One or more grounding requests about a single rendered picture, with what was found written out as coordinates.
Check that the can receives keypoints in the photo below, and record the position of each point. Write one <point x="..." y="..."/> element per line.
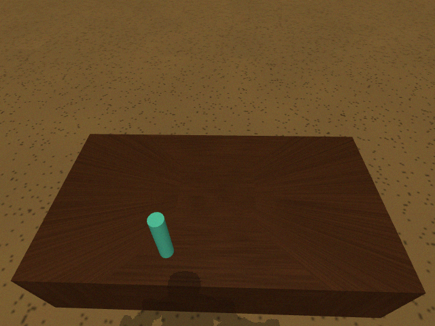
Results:
<point x="160" y="233"/>

